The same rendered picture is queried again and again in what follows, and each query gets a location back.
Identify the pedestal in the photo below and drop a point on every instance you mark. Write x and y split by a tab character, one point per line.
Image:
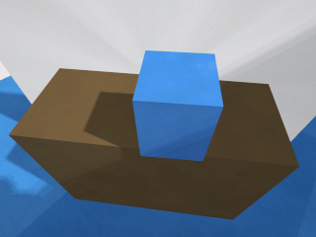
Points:
81	129

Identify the carton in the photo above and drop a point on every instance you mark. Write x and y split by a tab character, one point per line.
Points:
177	103

